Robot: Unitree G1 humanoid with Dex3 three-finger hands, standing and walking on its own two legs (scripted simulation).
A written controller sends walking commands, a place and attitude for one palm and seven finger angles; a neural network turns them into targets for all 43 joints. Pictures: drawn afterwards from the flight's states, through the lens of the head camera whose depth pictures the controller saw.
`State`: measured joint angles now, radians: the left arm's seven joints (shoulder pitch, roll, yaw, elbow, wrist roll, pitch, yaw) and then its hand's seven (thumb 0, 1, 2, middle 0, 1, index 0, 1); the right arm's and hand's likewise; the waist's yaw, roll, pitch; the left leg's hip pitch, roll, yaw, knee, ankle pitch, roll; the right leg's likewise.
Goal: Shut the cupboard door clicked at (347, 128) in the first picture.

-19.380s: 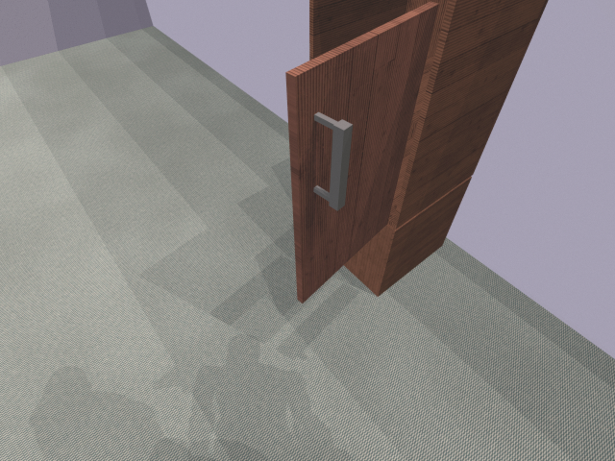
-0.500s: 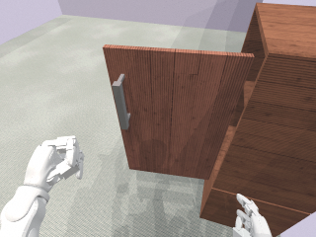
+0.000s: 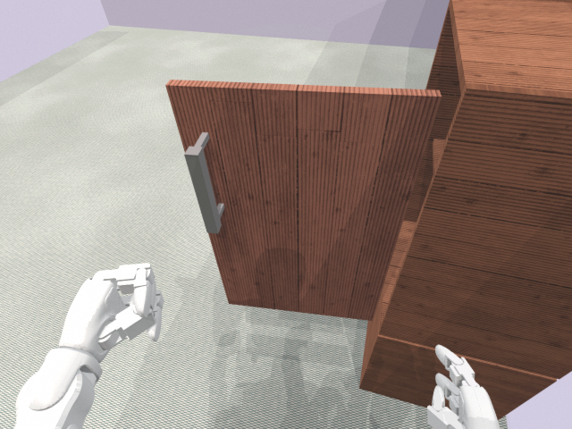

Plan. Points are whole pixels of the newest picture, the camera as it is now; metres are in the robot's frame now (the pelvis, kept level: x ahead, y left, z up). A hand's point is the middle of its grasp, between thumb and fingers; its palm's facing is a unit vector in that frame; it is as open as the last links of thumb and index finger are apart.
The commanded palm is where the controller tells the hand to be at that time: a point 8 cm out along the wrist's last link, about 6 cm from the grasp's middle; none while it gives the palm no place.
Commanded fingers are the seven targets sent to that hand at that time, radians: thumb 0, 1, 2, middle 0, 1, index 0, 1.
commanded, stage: bring the fist close to the handle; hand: left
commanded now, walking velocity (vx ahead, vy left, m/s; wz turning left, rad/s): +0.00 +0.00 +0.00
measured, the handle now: (209, 185) +0.46 +0.16 +0.11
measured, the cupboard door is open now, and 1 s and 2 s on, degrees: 98 98 89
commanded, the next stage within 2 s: push the door shut along its arc in 1.28 s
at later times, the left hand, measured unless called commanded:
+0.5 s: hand (182, 247) +0.32 +0.16 +0.12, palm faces -0.05 -1.00 -0.06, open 3.1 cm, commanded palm +0.29 +0.21 +0.12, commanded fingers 0.00 0.90 0.90 -1.30 -1.50 -1.30 -1.50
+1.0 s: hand (218, 228) +0.36 +0.13 +0.11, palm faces -0.09 -1.00 -0.03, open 3.1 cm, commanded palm +0.34 +0.18 +0.12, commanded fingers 0.00 0.90 0.90 -1.30 -1.50 -1.30 -1.50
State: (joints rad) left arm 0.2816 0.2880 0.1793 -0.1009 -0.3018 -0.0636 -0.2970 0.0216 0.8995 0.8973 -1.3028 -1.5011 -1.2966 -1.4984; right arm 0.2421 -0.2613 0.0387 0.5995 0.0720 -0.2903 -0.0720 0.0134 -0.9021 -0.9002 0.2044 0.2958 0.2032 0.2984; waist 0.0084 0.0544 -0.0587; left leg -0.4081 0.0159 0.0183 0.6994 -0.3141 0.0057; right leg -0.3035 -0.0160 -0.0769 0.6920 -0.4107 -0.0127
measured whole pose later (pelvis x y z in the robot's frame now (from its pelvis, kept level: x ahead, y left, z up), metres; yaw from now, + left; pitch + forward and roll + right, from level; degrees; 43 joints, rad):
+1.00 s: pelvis +0.02 +0.00 +0.00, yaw -2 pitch +4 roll +1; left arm -0.17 0.21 0.10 0.23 -0.21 -0.03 -0.13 0.02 0.90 0.90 -1.30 -1.50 -1.30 -1.50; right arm 0.23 -0.25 0.03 0.61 0.06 -0.12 -0.03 0.01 -0.90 -0.90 0.20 0.30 0.20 0.30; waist -0.03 0.04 -0.06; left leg -0.40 0.01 0.05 0.67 -0.33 0.00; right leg -0.32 -0.02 -0.04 0.68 -0.43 -0.01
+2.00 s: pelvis +0.01 +0.00 +0.00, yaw -1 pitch +6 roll +0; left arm -0.57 0.31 0.14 0.71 -0.21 -0.16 -0.29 0.02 0.90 0.90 -1.31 -1.50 -1.31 -1.50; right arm 0.28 -0.28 0.01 0.66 0.07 -0.06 -0.04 0.01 -0.90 -0.90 0.20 0.30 0.20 0.30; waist -0.07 0.02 -0.03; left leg -0.47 0.01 0.04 0.69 -0.32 0.01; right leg -0.38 -0.02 -0.06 0.70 -0.42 -0.01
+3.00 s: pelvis +0.01 +0.01 -0.02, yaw -2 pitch +16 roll +0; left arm -1.07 0.41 0.20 1.17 -0.14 -0.20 -0.44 0.01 0.91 0.93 -1.30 -1.50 -1.29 -1.50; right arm 0.42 -0.28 0.00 0.71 0.01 -0.05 -0.03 0.01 -0.90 -0.90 0.21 0.30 0.20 0.30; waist -0.20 0.03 -0.07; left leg -0.72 0.03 0.05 0.81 -0.36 0.02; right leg -0.64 -0.01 -0.04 0.81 -0.44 -0.01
